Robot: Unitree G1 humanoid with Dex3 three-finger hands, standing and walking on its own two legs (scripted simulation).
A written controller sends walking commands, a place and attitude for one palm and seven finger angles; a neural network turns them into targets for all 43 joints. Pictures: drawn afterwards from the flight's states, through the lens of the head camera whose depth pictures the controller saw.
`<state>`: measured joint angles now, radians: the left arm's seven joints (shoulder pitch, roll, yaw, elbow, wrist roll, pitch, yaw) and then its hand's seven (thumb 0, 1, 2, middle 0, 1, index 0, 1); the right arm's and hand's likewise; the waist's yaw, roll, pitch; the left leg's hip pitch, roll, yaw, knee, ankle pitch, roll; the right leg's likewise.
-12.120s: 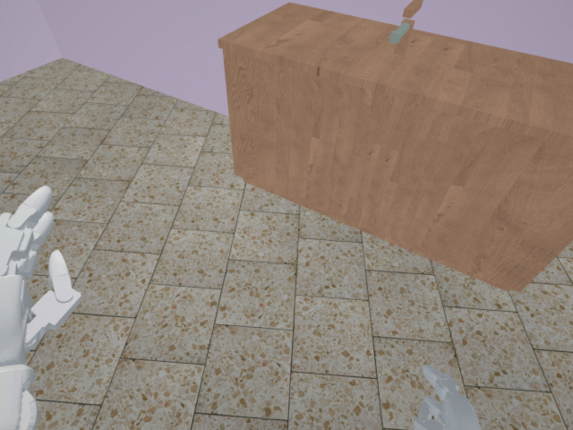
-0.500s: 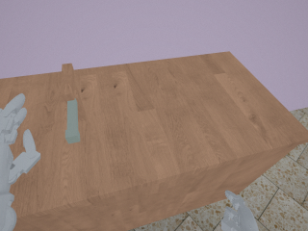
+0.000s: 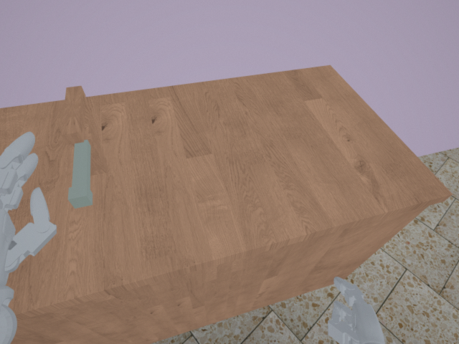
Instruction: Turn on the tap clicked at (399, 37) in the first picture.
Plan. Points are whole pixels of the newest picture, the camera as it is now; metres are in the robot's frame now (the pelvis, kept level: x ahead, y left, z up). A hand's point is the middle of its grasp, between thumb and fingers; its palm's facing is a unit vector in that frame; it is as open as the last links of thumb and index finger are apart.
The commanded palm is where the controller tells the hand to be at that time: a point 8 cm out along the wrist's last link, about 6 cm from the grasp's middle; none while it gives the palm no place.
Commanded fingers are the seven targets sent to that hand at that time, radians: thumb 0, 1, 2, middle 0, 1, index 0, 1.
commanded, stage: shuffle to correct the standing spot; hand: left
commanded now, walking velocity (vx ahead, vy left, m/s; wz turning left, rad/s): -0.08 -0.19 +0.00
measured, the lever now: (80, 196) +0.32 +0.28 +0.07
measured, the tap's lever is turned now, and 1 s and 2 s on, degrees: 0 0 0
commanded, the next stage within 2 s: none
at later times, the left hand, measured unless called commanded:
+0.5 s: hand (67, 235) +0.21 +0.22 +0.16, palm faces +0.33 -0.86 -0.38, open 7.4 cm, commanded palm +0.15 +0.26 +0.17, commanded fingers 0.00 0.90 0.90 -0.20 -0.30 -0.20 -0.30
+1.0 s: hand (63, 236) +0.21 +0.22 +0.16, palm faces +0.33 -0.86 -0.39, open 7.4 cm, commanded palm +0.15 +0.26 +0.17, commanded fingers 0.00 0.90 0.90 -0.20 -0.30 -0.20 -0.30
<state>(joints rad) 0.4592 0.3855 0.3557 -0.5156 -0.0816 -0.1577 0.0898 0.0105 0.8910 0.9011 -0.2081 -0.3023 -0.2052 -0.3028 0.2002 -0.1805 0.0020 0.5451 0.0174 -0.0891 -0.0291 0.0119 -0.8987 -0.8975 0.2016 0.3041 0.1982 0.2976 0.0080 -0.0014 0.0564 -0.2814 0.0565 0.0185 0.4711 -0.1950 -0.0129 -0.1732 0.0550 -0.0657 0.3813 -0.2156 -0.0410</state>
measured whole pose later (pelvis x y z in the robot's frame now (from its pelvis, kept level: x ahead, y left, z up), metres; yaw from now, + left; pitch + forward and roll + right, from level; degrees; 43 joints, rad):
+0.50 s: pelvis -0.01 -0.02 -0.01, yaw +0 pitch +0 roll -1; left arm 0.48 0.40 0.37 -0.55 -0.10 -0.14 0.09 0.01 0.89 0.90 -0.21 -0.30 -0.21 -0.30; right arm 0.22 -0.20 -0.01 0.56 0.02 -0.08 -0.04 0.01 -0.90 -0.90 0.20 0.30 0.20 0.30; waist 0.00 -0.01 0.05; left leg -0.33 0.09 0.00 0.54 -0.22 -0.04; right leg -0.23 0.08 -0.08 0.47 -0.25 -0.07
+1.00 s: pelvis -0.01 -0.02 -0.01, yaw +1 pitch +0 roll -2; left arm 0.49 0.41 0.37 -0.57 -0.10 -0.14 0.09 0.01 0.89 0.90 -0.21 -0.30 -0.21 -0.30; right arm 0.21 -0.19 -0.01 0.54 0.02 -0.08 -0.04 0.01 -0.90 -0.90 0.20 0.30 0.20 0.30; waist 0.00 0.00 0.05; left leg -0.33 0.08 -0.01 0.54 -0.22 -0.04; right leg -0.22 0.08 -0.09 0.46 -0.25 -0.07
